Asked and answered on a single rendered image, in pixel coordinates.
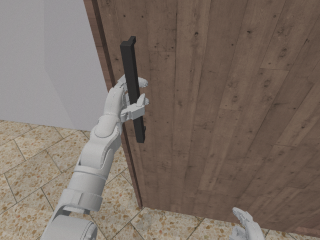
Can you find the wardrobe door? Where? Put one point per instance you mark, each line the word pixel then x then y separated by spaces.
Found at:
pixel 313 223
pixel 233 119

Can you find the handle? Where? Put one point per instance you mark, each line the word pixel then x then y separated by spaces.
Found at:
pixel 131 75

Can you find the robot right hand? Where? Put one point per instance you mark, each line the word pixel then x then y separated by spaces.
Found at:
pixel 252 229

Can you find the robot left forearm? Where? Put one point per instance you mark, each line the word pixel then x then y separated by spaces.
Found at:
pixel 84 191

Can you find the robot left hand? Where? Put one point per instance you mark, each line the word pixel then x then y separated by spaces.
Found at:
pixel 118 104

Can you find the left robot upper arm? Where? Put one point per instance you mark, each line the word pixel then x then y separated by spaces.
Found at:
pixel 71 228

